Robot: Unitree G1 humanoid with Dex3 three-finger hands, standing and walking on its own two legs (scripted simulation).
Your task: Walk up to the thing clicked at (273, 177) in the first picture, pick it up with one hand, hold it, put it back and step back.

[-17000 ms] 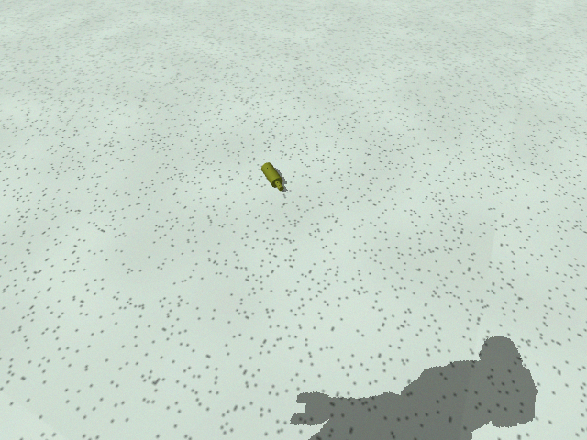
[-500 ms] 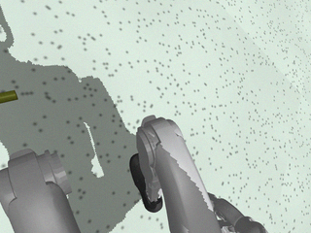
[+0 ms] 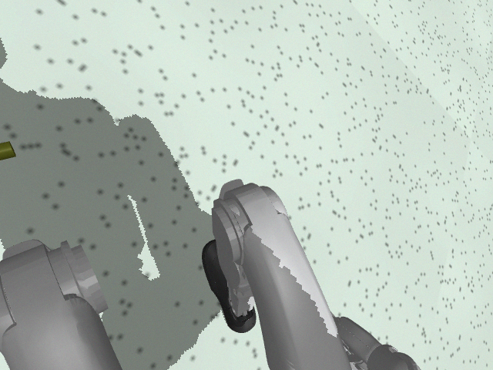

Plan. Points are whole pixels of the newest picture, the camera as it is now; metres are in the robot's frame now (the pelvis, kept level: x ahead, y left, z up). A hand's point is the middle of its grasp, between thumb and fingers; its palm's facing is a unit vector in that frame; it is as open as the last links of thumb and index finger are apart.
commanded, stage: close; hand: left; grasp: from above
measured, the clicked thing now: out of the picture +0.44 +0.30 -0.27
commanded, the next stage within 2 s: settle in 0.96 s
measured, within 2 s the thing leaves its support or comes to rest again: leaves its support in 1.38 s
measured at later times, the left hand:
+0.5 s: hand out of the picture +0.42 +0.32 -0.24, palm faces -0.43 -0.16 -0.89, open 8.9 cm
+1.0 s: hand out of the picture +0.42 +0.32 -0.23, palm faces -0.41 -0.16 -0.90, open 8.6 cm
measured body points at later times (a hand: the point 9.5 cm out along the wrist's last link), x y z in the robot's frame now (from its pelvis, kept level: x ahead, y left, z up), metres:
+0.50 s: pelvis +0.00 +0.00 +0.00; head +0.25 +0.13 +0.35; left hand +0.44 +0.33 -0.19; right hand +0.06 -0.26 -0.05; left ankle +0.06 +0.13 -0.26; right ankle +0.11 -0.14 -0.26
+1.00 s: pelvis +0.00 +0.00 +0.00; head +0.25 +0.13 +0.35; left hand +0.44 +0.33 -0.18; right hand +0.06 -0.25 -0.06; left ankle +0.06 +0.13 -0.26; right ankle +0.11 -0.14 -0.26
